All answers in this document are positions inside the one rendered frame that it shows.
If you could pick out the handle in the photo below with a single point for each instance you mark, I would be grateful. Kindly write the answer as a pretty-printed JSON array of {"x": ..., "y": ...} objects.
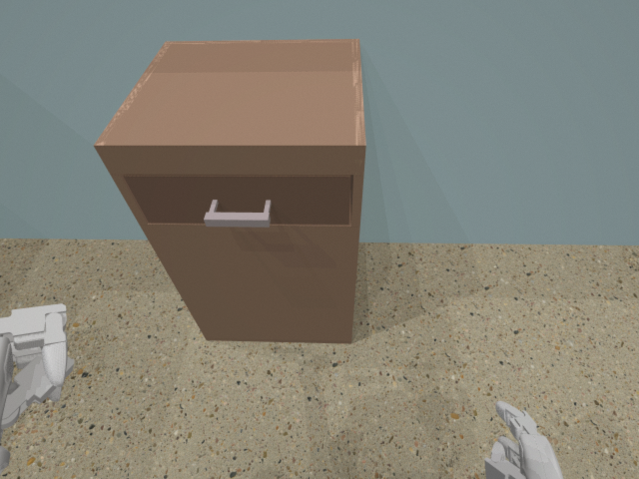
[{"x": 248, "y": 220}]

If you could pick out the right robot hand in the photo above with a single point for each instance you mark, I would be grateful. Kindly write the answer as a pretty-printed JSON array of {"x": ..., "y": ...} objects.
[{"x": 533, "y": 458}]

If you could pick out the cabinet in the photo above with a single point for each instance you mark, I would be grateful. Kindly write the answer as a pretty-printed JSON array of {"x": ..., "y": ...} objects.
[{"x": 250, "y": 107}]

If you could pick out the left robot hand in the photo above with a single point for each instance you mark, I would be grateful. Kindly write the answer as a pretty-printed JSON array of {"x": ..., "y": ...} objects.
[{"x": 35, "y": 339}]

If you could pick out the drawer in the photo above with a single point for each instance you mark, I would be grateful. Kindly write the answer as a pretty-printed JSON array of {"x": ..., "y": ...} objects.
[{"x": 296, "y": 199}]

